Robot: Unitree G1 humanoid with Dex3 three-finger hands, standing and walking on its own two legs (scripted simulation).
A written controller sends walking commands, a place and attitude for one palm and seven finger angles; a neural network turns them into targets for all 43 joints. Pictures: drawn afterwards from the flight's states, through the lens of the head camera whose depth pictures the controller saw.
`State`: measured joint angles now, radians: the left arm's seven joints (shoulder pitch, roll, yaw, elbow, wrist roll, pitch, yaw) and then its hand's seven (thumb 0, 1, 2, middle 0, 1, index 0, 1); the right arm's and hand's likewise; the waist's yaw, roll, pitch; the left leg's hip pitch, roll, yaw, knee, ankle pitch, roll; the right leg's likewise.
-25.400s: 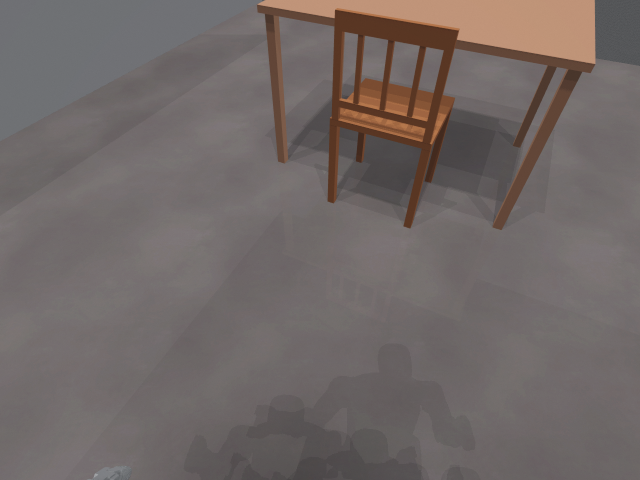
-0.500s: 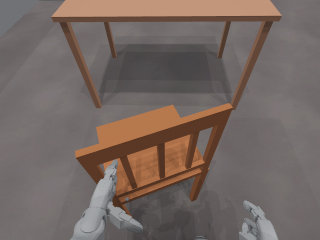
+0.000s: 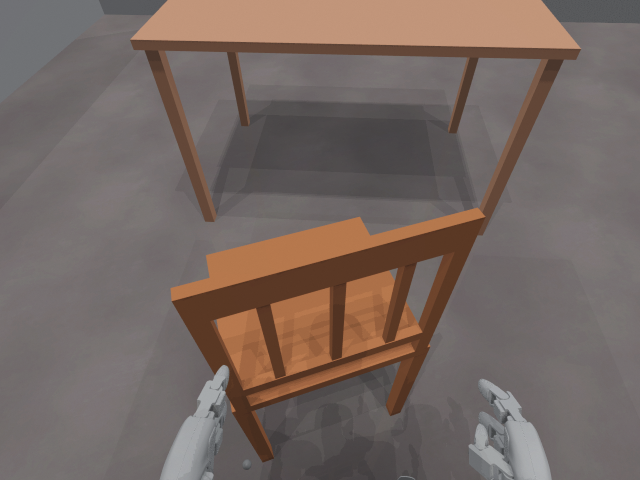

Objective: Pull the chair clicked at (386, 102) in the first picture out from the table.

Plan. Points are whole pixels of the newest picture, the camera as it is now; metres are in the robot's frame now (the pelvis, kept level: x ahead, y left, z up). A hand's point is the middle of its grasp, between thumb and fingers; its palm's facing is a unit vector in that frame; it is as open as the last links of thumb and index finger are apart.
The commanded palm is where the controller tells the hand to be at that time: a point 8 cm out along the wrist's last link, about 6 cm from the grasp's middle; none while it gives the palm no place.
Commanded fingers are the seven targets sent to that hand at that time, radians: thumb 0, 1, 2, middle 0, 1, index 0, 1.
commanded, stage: draw the hand back to the body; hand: left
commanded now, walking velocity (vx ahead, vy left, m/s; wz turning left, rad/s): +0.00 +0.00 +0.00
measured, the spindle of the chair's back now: (336, 322) +0.37 -0.01 -0.07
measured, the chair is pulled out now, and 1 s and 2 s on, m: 0.64 0.64 0.64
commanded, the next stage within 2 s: step back with the hand held close in 1.58 s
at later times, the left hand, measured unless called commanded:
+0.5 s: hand (173, 431) +0.16 +0.14 +0.10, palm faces -0.02 -1.00 -0.07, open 17.4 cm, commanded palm +0.13 +0.21 +0.11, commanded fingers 0.00 -0.33 0.31 -0.03 -0.05 -0.03 -0.05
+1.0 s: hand (55, 360) +0.20 +0.23 +0.17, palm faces +0.37 -0.84 -0.39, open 12.3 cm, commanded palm +0.15 +0.28 +0.20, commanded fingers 0.00 0.57 0.74 -0.16 -0.23 -0.16 -0.23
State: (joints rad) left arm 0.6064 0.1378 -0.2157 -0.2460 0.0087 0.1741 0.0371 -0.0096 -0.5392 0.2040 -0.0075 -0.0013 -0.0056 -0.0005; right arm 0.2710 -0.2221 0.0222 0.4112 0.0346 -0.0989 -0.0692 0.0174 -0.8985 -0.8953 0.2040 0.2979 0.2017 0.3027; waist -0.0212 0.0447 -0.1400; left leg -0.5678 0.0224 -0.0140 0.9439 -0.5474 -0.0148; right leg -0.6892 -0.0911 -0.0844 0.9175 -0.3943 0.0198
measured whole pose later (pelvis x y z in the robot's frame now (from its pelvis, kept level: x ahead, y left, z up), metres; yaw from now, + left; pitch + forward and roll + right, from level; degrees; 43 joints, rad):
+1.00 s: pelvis +0.02 +0.00 +0.05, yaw -1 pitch -3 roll -1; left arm 0.58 0.30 0.20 -0.42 -0.04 -0.04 0.16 0.00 0.23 0.58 -0.12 -0.16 -0.12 -0.16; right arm 0.21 -0.21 0.01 0.60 0.03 -0.16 -0.09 0.02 -0.90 -0.90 0.20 0.30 0.20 0.30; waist 0.05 0.08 -0.01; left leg -0.09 0.04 0.01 0.52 -0.39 -0.02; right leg -0.23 -0.06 -0.09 0.53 -0.26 0.02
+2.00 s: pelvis -0.02 +0.00 +0.05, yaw -4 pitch -1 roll +0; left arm 0.56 0.37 0.38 -0.44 -0.04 -0.14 0.15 0.02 0.89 0.90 -0.21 -0.30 -0.21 -0.30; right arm 0.16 -0.23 -0.03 0.59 0.02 -0.06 -0.07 0.02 -0.90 -0.90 0.20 0.30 0.20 0.30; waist 0.01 0.05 0.06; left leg -0.13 0.03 0.07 0.44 -0.29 -0.01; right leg -0.28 -0.05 -0.03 0.43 -0.13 0.03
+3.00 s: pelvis -0.07 +0.01 +0.04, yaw -1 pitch +2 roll +0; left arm 0.57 0.44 0.46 -0.55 -0.01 -0.19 0.19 0.01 0.89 0.90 -0.22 -0.30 -0.22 -0.30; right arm 0.18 -0.20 -0.04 0.60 0.01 -0.09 -0.09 0.02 -0.90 -0.90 0.20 0.30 0.20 0.30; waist -0.01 -0.01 0.03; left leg -0.37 0.02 0.02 0.62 -0.28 0.00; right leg -0.46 -0.04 -0.03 0.55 -0.10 0.03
